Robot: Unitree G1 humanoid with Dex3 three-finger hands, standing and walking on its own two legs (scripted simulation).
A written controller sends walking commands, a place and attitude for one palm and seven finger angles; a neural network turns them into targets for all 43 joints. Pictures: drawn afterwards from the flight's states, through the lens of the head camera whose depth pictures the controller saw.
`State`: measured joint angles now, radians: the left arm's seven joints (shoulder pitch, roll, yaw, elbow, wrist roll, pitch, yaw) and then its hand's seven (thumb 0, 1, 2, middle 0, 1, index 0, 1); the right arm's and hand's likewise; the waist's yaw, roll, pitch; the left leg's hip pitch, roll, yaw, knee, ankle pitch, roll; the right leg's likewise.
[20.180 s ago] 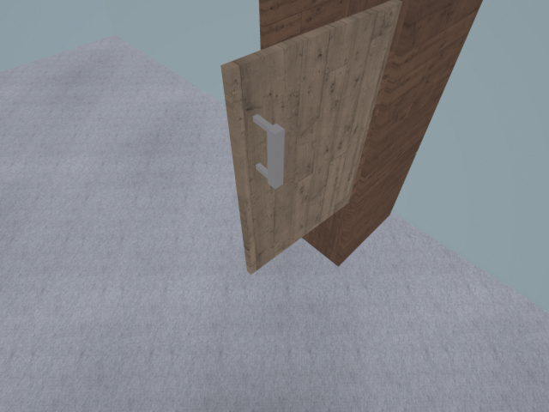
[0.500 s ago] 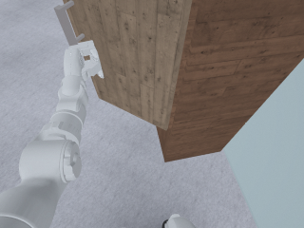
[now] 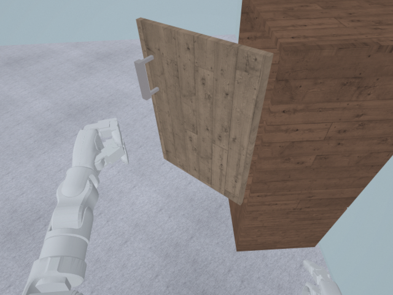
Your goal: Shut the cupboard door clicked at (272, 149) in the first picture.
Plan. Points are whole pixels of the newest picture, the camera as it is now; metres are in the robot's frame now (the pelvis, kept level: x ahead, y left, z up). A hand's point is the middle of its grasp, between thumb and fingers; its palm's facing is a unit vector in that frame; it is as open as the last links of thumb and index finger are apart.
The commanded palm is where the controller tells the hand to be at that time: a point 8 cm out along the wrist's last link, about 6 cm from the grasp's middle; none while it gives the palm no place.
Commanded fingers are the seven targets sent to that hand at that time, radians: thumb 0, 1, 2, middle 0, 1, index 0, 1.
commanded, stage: draw the hand back to the body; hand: left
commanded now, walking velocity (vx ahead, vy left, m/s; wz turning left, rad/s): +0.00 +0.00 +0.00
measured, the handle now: (148, 77) +0.70 +0.19 +0.10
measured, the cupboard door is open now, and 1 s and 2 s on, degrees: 50 50 50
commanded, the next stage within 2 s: step back with the hand held close in 1.04 s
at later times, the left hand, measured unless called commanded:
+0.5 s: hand (52, 192) +0.24 +0.25 +0.16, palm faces +0.39 -0.85 -0.35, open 4.8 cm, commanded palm +0.19 +0.29 +0.17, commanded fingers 0.00 0.90 0.90 -0.39 -0.51 -0.39 -0.51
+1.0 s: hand (14, 221) +0.19 +0.27 +0.17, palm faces +0.50 -0.78 -0.38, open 7.3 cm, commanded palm +0.14 +0.31 +0.18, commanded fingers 0.00 0.90 0.90 -0.20 -0.30 -0.20 -0.30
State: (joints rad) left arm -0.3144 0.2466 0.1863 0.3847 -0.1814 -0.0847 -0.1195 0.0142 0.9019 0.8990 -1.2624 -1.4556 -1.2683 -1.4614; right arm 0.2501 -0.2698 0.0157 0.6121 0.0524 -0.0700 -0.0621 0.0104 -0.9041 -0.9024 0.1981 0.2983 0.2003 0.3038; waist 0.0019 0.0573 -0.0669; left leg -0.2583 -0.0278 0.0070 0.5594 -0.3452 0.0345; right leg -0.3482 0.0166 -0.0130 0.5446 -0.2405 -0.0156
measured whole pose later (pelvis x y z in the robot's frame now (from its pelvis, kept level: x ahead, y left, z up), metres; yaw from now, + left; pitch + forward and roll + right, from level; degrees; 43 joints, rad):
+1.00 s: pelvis +0.00 +0.00 +0.01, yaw +2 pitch -4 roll -1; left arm 0.43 0.32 0.33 -0.34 -0.05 -0.10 0.12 0.01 0.89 0.90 -0.22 -0.31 -0.22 -0.31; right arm 0.19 -0.22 0.02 0.64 0.00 -0.10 -0.07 0.01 -0.90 -0.90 0.20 0.30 0.20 0.30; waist 0.07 0.07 0.00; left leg -0.04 -0.04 -0.02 0.41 -0.28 0.04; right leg -0.13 0.00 -0.04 0.40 -0.20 -0.01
